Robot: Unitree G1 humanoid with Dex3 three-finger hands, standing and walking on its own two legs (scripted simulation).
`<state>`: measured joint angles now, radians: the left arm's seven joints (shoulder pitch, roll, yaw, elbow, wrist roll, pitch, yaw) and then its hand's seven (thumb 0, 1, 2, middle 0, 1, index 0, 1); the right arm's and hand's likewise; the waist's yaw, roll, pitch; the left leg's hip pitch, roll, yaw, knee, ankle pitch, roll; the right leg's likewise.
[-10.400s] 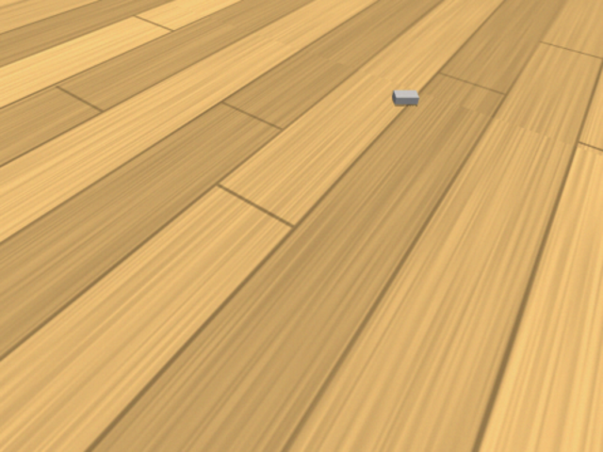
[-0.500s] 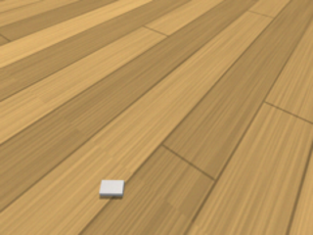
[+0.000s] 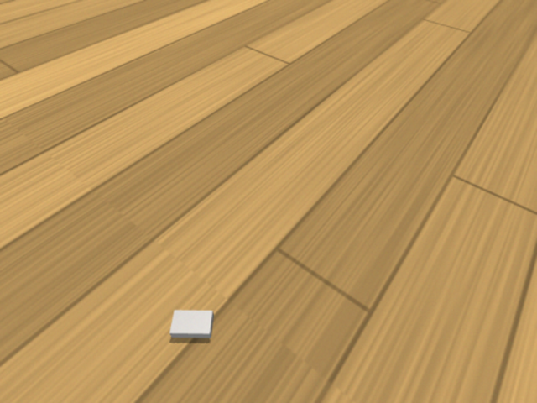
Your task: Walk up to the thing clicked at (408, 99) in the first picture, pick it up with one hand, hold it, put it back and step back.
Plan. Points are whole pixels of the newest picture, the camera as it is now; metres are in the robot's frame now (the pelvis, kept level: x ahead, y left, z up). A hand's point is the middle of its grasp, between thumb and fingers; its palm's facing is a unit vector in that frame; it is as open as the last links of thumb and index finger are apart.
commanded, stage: stand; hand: left
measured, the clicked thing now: (192, 323) +0.50 +0.28 -0.76
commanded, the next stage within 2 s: walk up in 0.24 s
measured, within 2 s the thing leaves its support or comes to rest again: neither
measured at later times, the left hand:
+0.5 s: hand out of the picture +0.04 +0.32 -0.17, palm faces +0.02 -0.93 -0.37, open 7.4 cm
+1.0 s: hand (84, 383) +0.18 +0.32 -0.16, palm faces -0.06 -0.93 -0.35, open 7.4 cm
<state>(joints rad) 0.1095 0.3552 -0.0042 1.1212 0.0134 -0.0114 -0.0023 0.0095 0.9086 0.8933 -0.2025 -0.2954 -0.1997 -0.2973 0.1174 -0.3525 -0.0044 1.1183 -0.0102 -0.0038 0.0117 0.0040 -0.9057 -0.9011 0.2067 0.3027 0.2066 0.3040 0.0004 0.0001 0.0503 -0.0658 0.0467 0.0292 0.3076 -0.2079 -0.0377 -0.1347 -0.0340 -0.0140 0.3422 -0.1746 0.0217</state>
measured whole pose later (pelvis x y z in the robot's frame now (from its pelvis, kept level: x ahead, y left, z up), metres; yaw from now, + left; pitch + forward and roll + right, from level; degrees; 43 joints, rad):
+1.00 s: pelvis +0.08 +0.06 -0.02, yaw -2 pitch -3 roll +0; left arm 0.12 0.36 0.02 1.00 0.01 0.02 -0.01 0.01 0.91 0.89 -0.20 -0.30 -0.20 -0.30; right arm 0.16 -0.35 -0.03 0.96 0.00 -0.01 -0.01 0.01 -0.90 -0.90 0.21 0.30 0.21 0.30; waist 0.00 0.01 0.12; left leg -0.16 0.01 0.09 0.55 -0.33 0.02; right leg -0.22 -0.01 0.01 0.55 -0.27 0.00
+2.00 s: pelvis +0.09 +0.03 +0.00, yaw -4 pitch -2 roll +0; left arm 0.10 0.34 0.03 1.10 0.01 0.01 -0.02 0.01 0.91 0.89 -0.20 -0.30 -0.20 -0.30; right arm 0.12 -0.35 -0.01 1.09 -0.01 -0.02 0.00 0.00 -0.91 -0.90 0.21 0.30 0.21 0.30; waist 0.00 -0.01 0.06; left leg -0.07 0.05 0.10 0.32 -0.21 -0.02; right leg -0.14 0.04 0.01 0.35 -0.17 -0.03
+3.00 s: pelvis +0.10 +0.04 +0.00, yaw -2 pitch -2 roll +0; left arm 0.10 0.35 -0.01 1.14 0.01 -0.02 0.00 0.01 0.91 0.89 -0.20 -0.30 -0.20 -0.30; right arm 0.12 -0.35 0.01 1.13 -0.01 -0.01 0.01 0.00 -0.91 -0.90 0.21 0.30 0.21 0.30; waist 0.00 0.01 0.04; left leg -0.05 0.03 0.07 0.28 -0.20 -0.02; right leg -0.12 0.02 -0.01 0.31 -0.17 -0.02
